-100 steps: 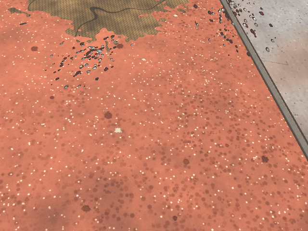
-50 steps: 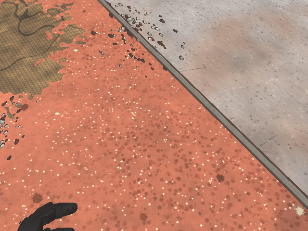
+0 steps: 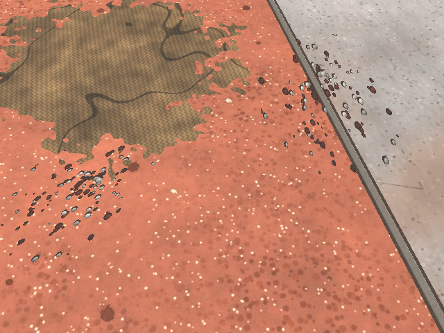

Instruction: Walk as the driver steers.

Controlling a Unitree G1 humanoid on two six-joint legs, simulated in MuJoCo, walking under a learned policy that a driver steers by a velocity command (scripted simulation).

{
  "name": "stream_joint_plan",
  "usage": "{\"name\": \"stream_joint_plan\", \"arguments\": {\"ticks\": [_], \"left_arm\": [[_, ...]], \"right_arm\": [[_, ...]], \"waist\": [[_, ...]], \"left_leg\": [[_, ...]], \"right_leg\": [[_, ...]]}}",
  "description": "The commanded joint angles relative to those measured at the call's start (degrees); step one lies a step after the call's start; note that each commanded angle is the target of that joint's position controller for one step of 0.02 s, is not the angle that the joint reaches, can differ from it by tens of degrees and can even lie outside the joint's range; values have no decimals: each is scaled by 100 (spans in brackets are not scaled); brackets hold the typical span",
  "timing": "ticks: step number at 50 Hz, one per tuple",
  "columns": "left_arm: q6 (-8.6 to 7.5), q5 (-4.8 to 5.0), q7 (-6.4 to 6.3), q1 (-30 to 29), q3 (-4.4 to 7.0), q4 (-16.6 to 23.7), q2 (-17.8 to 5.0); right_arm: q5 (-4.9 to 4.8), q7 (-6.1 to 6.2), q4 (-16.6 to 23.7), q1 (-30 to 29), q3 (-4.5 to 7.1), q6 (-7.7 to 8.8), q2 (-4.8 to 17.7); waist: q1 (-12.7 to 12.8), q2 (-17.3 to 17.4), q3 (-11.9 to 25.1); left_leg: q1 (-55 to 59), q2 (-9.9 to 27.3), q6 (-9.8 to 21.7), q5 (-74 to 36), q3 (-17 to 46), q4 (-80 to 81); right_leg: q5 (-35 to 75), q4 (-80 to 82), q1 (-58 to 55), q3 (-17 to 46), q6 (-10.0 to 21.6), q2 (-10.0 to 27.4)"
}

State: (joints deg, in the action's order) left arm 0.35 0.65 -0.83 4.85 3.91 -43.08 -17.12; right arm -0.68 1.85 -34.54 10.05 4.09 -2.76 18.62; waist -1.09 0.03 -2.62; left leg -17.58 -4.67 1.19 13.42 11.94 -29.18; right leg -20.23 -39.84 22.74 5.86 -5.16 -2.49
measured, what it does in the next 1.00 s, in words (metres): walks ahead: right foot, then left foot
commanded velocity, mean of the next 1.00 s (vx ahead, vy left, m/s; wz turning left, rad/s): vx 0.30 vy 0.00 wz -0.15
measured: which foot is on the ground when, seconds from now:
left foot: down 0.00-0.06, up 0.08-0.40, down 0.42-0.88, up 0.90-1.00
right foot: up 0.00-0.04, down 0.06-0.42, up 0.44-0.84, down 0.86-1.00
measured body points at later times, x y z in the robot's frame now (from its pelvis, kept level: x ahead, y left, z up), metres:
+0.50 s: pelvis +0.03 +0.00 +0.00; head +0.05 +0.01 +0.45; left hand +0.09 +0.28 -0.13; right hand +0.19 -0.26 -0.09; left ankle -0.01 +0.11 -0.74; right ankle +0.02 -0.13 -0.71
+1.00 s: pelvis +0.25 -0.09 -0.01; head +0.29 -0.11 +0.43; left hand +0.47 +0.14 -0.10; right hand +0.28 -0.38 -0.12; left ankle +0.18 +0.10 -0.64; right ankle +0.30 -0.17 -0.74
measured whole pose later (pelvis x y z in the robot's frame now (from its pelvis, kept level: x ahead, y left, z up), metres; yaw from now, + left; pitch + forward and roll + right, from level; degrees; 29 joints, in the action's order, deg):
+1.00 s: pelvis +0.25 -0.09 -0.01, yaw -15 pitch +1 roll +0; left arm -2.5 0.8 2.3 10.6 3.5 -38.0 -17.3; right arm -0.9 0.6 -41.0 15.4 2.9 6.2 17.5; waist -0.8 1.0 -4.7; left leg -22.2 4.2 -0.2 21.6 2.5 -69.6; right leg -9.7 -31.4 22.7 -0.3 5.6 -5.3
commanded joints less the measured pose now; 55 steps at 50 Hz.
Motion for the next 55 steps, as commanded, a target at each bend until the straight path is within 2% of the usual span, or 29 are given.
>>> {"name": "stream_joint_plan", "arguments": {"ticks": [1, 2, 3, 4, 5, 6, 7, 9, 12, 17, 20, 21, 22, 23, 24, 25, 27, 29, 34, 39, 41, 43, 44, 45, 46, 47, 48, 50, 55], "left_arm": [[-180, 17, 63, 216, 195, 341, -579], [-208, -2, 71, 409, 232, 272, -616], [-204, -80, 42, 555, 316, 284, -924], [-147, -182, 5, 364, 388, 345, -1392], [-167, -300, 29, 433, 349, 379, -1176], [-190, -275, 17, 209, 251, 471, -884], [-177, -191, -2, -32, 199, 484, -691], [-146, -63, -55, -92, 121, 482, -565], [-117, -42, -90, 528, 72, 251, -493], [-94, 66, -36, 813, 184, 191, -1020], [-78, 158, -8, 802, 144, 170, -939], [-135, 115, 13, 691, 55, 229, -632], [-223, 18, 75, 437, -119, 366, -34], [-323, 146, 59, 252, -79, 691, -142], [-364, 195, 50, 209, 53, 644, -605], [-356, 221, 88, 419, 122, 529, -708], [-313, 144, 116, 612, 143, 363, -620], [-314, 114, 174, 537, 88, 369, -381], [-299, 70, 335, -48, -55, 706, -106], [-293, 81, 493, -522, -70, 1053, -205], [-257, 76, 493, -164, 59, 1068, -454], [-168, 112, 378, 1510, 396, 675, -1030], [-100, 128, 244, 2154, 540, 536, -1522], [-194, 128, 251, 1879, 518, 747, -1866], [-282, 85, 298, 1825, 354, 800, -1295], [-347, 43, 301, 1659, 280, 705, -1086], [-384, 43, 299, 1262, 238, 730, -985], [-405, -68, 257, 717, 163, 896, -767], [-472, -15, 127, 836, 150, 697, -784]], "right_arm": [[-66, 26, 451, -263, 265, 24, 911], [-101, 41, 474, -330, 246, 13, 847], [-40, 42, 475, -115, 186, 20, 623], [23, 22, 527, 315, 117, 55, 364], [78, 29, 504, 319, 267, 111, 858], [17, 27, 375, 309, 381, 107, 1147], [9, 38, 265, 305, 395, 62, 1080], [18, 50, 193, 306, 313, -18, 746], [12, -18, 305, 18, 95, 71, 260], [9, -112, 322, -312, 34, 370, 266], [-42, -132, -53, 408, 97, 528, 274], [-25, -87, -146, 854, 136, 555, 380], [53, -19, -249, 1599, 187, 549, 623], [162, -86, -341, 1701, 381, 550, 1278], [173, -91, -287, 1419, 292, 656, 875], [116, -76, -282, 1116, 182, 734, 507], [51, -85, -304, 856, 132, 801, 318], [119, -89, -333, 843, 119, 842, 246], [92, -79, -480, 849, 190, 834, 472], [-50, -87, -735, 1078, 290, 758, 800], [-73, -74, -758, 1036, 332, 693, 982], [-102, -43, -702, 1025, 288, 648, 969], [49, -45, -513, 1240, 128, 704, 499], [88, -86, -240, 1490, -85, 873, 22], [-98, -147, -157, 786, 53, 1021, 651], [-231, -170, -20, 440, 49, 1088, 684], [-116, -123, -37, 387, 26, 1121, 610], [71, -100, -135, 586, 80, 1026, 642], [195, -100, -91, 306, 5, 818, 401]], "waist": [[179, 1096, 857], [288, 1009, 831], [195, 438, 954], [-201, -1267, 783], [1, -1393, 764], [-41, -900, 614], [-110, -711, 479], [-28, -722, 362], [271, -969, 480], [434, -1098, 156], [0, -749, 122], [-230, -589, 397], [-547, 294, 806], [-538, 1441, 458], [-477, 988, 17], [-277, 1010, -258], [-147, 888, -427], [-143, 661, -394], [-259, 538, -456], [-262, 446, -540], [67, 639, -76], [985, 513, 949], [1039, -544, 1461], [516, -1547, 2527], [917, -701, 2303], [781, -587, 1405], [467, -69, 829], [58, -260, 529], [37, -245, 223]], "left_leg": [[825, 1221, 887, -2200, 1620, 265], [595, 1027, 685, -1678, 1567, 116], [42, 682, 389, -440, 1234, -482], [-1155, -355, -3, 1985, 140, -1618], [-1505, -145, -287, 2614, -90, -2999], [-1467, 72, -361, 2202, -74, -3659], [-1454, 120, -439, 1828, -143, -3883], [-1504, 76, -597, 1383, -211, -4180], [-1437, 246, -610, 1006, -630, -2952], [-241, 308, -433, 1396, -1227, -622], [1290, 268, -85, -200, -1320, 1221], [2307, 676, 48, -251, -994, 1146], [3324, 1729, 297, 166, 74, 1208], [2753, 2816, 1033, 1657, 1660, 1740], [2407, 2814, 1254, 2341, 1810, 1994], [2395, 2531, 1074, 2247, 1399, 2064], [2430, 2250, 832, 1045, 534, 2160], [2159, 2000, 731, -232, -287, 2184], [1540, 1817, 736, -1158, -1450, 2276], [1856, 2088, 613, -2082, -1930, 2004], [2091, 2098, 487, -4405, -2153, 1084], [1245, 1789, 179, -5056, -2427, -1243], [-669, 1337, -121, -1832, -2363, -3278], [-2069, 238, -337, 2041, -1276, -5058], [-2565, 522, -215, 1719, -439, -5288], [-2768, 724, -86, 1262, -594, -5026], [-2553, 993, -48, 837, -645, -4490], [-1854, 1245, -87, 360, -603, -3931], [-1908, 1175, -488, -574, -851, -2777]], "right_leg": [[469, 1142, -465, -116, 170, -62], [1182, 1851, -954, -163, 276, 35], [1632, 2039, -1643, 491, 577, 866], [3122, 2082, -2063, 1859, 1387, 2056], [3260, 2229, -1670, 2549, 2145, 2724], [2924, 2208, -1430, 2055, 2120, 2446], [2540, 2145, -1313, 1488, 1853, 2009], [2520, 2126, -1327, 934, 1711, 1638], [153, 2579, -1694, 807, 1672, 1309], [-220, 2730, -1258, 1165, 1778, 1394], [-276, 2446, -521, 1257, 1620, 1163], [-361, 2014, 151, 1131, 1321, 934], [-819, 459, 1096, 525, 889, 346], [-1297, -543, 2147, -208, 708, 63], [-1090, -1483, 2381, 128, 698, 452], [-642, -1823, 2659, 228, 720, 489], [72, -2110, 2876, 265, 654, 598], [694, -2190, 2688, 120, 552, 621], [1763, -883, 2007, -385, 331, 742], [1507, 136, 1409, -846, 766, 589], [1037, 203, 600, -1170, 1052, 183], [1188, 497, -1924, -1198, 1449, -278], [685, 717, -3818, 592, 1923, 705], [-794, 1912, -4714, 4143, 2966, 2124], [-1095, 2459, -4438, 4078, 2643, 2081], [-793, 2502, -3643, 3273, 2403, 1911], [-103, 2487, -2684, 2603, 2229, 1643], [907, 2635, -1563, 1853, 2119, 1246], [1945, 2923, -831, 1048, 2168, 976]]}}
